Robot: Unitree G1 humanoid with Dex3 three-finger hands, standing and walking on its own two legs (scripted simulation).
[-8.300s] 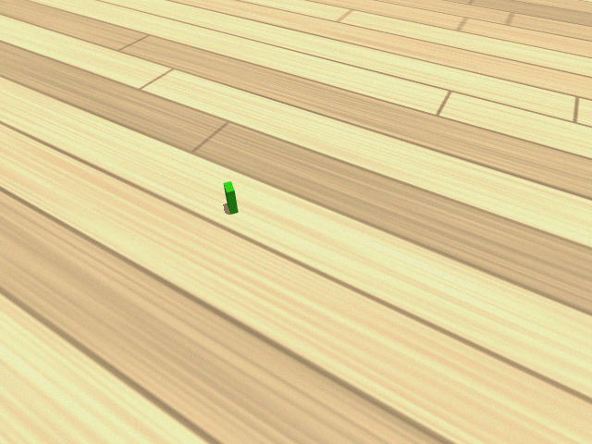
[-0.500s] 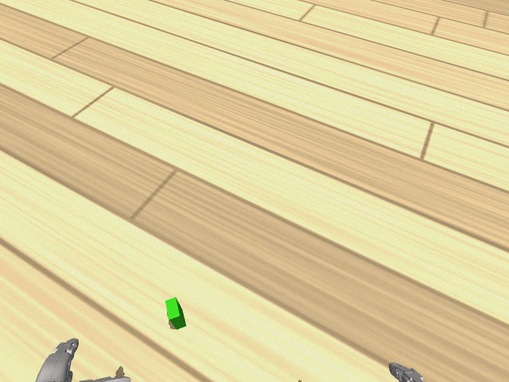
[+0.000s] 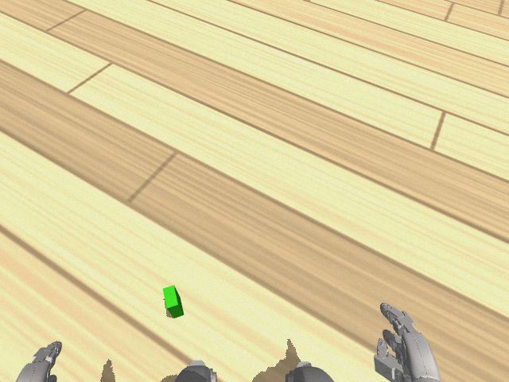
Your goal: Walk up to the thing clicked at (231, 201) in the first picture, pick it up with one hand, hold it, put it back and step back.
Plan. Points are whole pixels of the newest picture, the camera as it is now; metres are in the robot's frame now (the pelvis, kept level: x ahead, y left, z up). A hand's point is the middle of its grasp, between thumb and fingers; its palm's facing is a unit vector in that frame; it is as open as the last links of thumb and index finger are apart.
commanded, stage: go down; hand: left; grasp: from the side
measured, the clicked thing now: (173, 302) +0.41 +0.23 -0.63
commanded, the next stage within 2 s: none
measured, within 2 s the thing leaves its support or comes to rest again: neither
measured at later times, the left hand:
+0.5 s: hand (66, 363) +0.19 +0.33 -0.19, palm faces +0.21 -0.94 -0.29, open 17.4 cm
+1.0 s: hand (62, 326) +0.27 +0.39 -0.26, palm faces +0.25 -0.95 -0.18, open 17.1 cm
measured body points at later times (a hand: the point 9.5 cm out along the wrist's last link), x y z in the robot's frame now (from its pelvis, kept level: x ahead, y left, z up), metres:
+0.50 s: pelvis -0.04 -0.01 -0.10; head +0.10 +0.02 +0.32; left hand +0.18 +0.38 -0.17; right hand +0.15 -0.27 -0.19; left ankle +0.00 +0.12 -0.67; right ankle -0.01 -0.14 -0.67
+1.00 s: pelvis -0.08 -0.01 -0.24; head +0.12 +0.04 +0.16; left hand +0.25 +0.44 -0.25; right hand +0.07 -0.28 -0.36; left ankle +0.00 +0.12 -0.67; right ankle -0.01 -0.14 -0.67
